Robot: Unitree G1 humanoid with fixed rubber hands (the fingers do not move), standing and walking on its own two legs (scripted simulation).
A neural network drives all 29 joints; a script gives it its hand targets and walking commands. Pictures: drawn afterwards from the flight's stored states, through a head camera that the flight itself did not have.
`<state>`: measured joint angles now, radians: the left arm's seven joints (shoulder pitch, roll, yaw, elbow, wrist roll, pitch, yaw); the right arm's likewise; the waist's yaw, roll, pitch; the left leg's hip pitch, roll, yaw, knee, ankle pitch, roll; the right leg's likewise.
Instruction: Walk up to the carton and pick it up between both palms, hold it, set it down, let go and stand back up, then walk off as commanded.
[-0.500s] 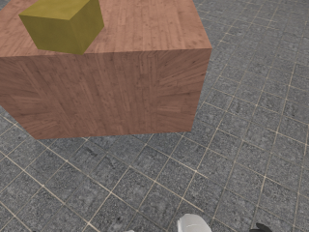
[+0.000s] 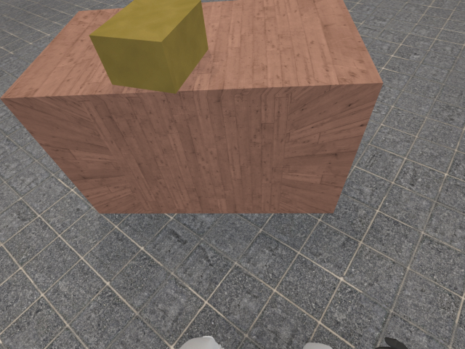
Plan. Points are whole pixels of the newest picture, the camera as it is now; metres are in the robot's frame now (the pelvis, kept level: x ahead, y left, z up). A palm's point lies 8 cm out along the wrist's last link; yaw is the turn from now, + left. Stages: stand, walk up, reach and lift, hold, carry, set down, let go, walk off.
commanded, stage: walk up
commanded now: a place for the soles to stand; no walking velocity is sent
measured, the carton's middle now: (155, 43) +0.96 +0.25 +0.05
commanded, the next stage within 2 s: none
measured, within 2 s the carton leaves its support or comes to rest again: neither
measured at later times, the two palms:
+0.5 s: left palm (20, 341) +0.15 +0.38 -0.05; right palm (385, 348) +0.14 -0.24 -0.12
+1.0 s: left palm (40, 317) +0.19 +0.39 -0.09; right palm (378, 337) +0.15 -0.23 -0.10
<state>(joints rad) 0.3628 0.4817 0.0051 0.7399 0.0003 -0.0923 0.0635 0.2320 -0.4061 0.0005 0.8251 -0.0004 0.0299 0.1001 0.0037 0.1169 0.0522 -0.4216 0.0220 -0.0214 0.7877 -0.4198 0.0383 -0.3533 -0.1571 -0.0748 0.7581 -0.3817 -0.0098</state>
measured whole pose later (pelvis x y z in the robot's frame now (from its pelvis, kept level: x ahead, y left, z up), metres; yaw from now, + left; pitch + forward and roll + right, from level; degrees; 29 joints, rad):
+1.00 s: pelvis +0.08 +0.08 +0.00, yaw -2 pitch +0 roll +0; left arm 0.27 0.41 0.00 0.75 0.00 -0.05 0.03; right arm 0.24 -0.40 0.00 0.83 0.00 -0.03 0.01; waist -0.02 -0.01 0.07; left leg -0.41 0.00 0.03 0.78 -0.36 0.03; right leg -0.40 -0.06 -0.06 0.78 -0.36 -0.01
